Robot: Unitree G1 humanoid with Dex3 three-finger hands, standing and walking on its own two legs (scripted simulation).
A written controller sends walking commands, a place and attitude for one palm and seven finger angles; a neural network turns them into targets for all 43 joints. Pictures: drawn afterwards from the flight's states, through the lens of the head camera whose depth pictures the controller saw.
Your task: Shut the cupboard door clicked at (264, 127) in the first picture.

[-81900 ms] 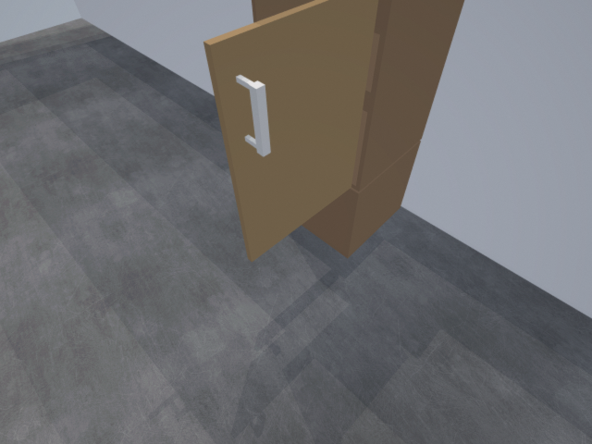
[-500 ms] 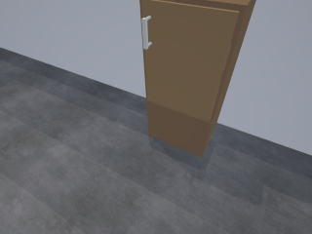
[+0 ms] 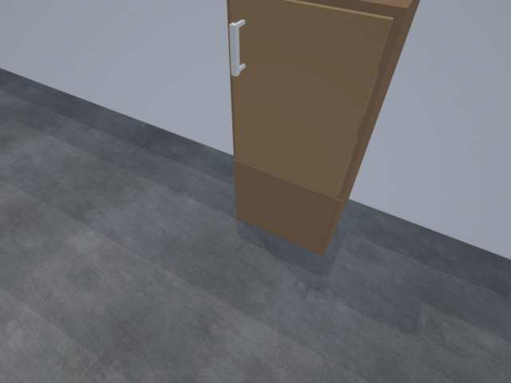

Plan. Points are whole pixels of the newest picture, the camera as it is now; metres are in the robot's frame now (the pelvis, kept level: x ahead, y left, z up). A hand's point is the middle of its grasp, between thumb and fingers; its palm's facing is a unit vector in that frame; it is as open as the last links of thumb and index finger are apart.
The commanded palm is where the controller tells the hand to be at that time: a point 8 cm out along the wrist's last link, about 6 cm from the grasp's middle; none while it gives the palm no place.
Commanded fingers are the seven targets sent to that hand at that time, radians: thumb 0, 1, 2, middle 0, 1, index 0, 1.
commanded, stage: look to check the result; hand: left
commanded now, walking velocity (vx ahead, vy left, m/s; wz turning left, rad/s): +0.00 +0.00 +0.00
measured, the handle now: (238, 48) +0.95 +0.09 +0.11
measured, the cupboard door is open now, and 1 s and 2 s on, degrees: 0 0 0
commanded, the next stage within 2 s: stand and wait in 0.32 s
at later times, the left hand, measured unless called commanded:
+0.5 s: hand out of the picture -0.01 +0.16 -0.18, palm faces +0.04 -0.99 -0.16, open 7.4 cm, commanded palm none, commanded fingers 0.00 0.90 0.90 -0.20 -0.30 -0.20 -0.30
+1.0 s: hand out of the picture +0.00 +0.18 -0.17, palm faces +0.02 -0.98 -0.19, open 7.4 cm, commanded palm none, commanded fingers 0.00 0.90 0.90 -0.20 -0.30 -0.20 -0.30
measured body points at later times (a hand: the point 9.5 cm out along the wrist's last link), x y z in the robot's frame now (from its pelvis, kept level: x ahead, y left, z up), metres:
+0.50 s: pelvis +0.01 +0.00 +0.00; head +0.01 +0.01 +0.45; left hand -0.01 +0.21 -0.16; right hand +0.01 -0.21 -0.16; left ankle +0.04 +0.10 -0.74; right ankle -0.01 -0.13 -0.74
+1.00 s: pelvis +0.02 +0.00 +0.00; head +0.03 +0.01 +0.45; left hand +0.00 +0.23 -0.16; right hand +0.02 -0.22 -0.16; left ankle +0.04 +0.10 -0.74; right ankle -0.01 -0.13 -0.74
